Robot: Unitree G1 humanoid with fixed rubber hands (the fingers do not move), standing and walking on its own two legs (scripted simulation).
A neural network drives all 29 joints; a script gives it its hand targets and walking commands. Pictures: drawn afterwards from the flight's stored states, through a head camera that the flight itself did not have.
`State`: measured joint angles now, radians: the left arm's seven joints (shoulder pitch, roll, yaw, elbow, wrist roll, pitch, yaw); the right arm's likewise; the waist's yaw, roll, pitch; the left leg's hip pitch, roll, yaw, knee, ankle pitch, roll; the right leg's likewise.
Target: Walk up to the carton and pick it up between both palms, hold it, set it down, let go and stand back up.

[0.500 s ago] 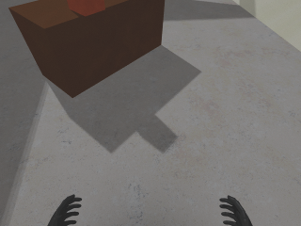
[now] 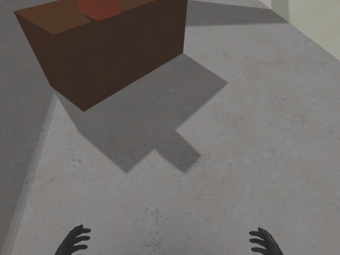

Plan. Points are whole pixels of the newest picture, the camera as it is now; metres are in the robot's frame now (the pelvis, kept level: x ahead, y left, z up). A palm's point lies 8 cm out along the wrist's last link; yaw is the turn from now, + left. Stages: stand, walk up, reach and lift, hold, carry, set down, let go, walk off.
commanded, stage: stand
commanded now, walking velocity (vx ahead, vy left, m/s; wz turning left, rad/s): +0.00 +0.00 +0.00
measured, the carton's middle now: out of the picture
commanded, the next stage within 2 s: walk up in 0.02 s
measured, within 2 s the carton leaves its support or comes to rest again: neither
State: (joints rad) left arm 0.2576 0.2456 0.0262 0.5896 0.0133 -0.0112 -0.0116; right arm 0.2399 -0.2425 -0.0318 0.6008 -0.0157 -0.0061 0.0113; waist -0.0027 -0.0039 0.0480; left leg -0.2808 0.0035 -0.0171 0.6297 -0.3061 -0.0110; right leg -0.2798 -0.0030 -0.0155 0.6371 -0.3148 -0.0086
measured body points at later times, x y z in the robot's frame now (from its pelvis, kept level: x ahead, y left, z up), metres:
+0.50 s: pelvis +0.04 +0.04 -0.01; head +0.02 +0.08 +0.44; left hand +0.04 +0.36 -0.13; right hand +0.23 -0.21 -0.07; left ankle +0.07 +0.19 -0.72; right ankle +0.02 -0.11 -0.72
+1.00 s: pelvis +0.27 +0.04 -0.03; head +0.27 +0.05 +0.42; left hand +0.33 +0.35 -0.10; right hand +0.42 -0.21 -0.13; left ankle +0.08 +0.19 -0.71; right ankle +0.44 -0.03 -0.73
